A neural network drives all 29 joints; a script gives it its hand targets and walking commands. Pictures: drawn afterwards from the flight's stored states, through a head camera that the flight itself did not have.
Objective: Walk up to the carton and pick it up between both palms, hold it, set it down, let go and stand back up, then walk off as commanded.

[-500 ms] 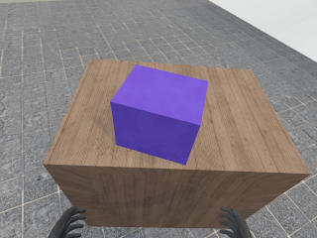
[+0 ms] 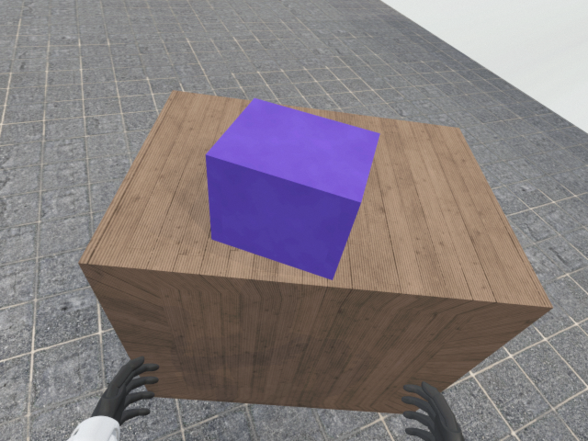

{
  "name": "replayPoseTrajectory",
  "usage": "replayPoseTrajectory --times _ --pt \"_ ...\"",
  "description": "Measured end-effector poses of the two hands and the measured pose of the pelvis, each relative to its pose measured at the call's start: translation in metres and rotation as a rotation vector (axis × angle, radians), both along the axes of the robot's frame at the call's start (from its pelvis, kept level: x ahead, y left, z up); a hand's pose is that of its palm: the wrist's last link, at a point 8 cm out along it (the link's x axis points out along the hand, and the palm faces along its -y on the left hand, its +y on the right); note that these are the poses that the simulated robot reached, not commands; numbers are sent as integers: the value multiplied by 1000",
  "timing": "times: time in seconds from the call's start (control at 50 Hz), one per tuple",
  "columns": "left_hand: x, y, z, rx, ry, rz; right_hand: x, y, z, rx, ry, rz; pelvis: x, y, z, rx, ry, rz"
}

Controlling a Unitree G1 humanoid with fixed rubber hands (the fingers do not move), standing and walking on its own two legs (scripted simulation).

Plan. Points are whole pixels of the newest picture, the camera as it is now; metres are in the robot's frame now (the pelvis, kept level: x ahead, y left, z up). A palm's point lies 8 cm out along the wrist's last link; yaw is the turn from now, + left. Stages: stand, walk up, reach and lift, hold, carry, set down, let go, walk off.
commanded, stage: let go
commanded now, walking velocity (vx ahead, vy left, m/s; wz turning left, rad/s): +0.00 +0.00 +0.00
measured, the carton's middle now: (293, 188) +0.53 +0.01 +0.04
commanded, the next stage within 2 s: stand in 0.06 s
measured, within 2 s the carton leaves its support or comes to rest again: neither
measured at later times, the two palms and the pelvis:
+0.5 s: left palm out of the picture +0.13 +0.34 -0.10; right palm out of the picture +0.15 -0.25 -0.10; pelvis +0.06 +0.04 +0.00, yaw -1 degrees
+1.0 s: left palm out of the picture +0.15 +0.32 -0.11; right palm out of the picture +0.12 -0.26 -0.10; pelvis +0.06 +0.04 +0.01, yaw -1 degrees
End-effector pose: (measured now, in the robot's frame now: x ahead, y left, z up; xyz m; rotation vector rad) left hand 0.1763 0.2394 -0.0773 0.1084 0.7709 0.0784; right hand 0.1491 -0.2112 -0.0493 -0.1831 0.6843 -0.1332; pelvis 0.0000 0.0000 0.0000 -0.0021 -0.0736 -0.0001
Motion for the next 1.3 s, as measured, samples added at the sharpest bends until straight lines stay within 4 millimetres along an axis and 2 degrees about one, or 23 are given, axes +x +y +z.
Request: replayPoseTrajectory --times 0.1,0.14,0.24,0.38,0.44,0.52,0.68,0.82,1.08,1.3 --pt "4 3 -15 -1 28 17 2 -6 2 -20 27 -22 9 2 -4 -5 -2 12" --pt "5 7 -21 19 26 5 3 -12 -1 -97 59 27 14 5 -5 -7 14 2" --pt "-16 31 -33 80 117 -32 -2 -36 -20 -172 193 33 26 18 -4 -21 46 -12" --pt "-47 82 -30 180 276 30 -2 -46 -41 -152 307 -1 46 30 0 -17 60 -11" --pt "-50 96 -24 214 310 58 1 -44 -49 -136 338 -5 53 34 1 -13 57 -13" --pt "-45 106 -18 239 323 76 6 -38 -56 -113 363 -11 61 39 2 -7 52 -16" --pt "-25 101 -15 232 300 71 11 -33 -60 -93 386 -40 68 42 6 6 33 -21" --pt "-18 88 -21 206 302 50 0 -42 -55 -102 417 -88 68 41 9 11 21 -23" --pt "-36 79 -31 188 363 36 -34 -55 -51 -119 500 -140 59 35 13 8 16 -24" --pt "-50 82 -31 200 400 40 -44 -52 -54 -105 525 -134 52 33 14 4 21 -23"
